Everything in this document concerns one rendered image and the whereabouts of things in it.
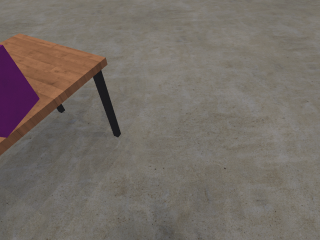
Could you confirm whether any table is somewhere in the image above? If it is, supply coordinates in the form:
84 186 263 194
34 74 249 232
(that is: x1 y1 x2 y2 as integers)
0 33 121 156

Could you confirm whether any carton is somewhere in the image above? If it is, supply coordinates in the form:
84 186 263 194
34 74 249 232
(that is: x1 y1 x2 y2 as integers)
0 45 40 138

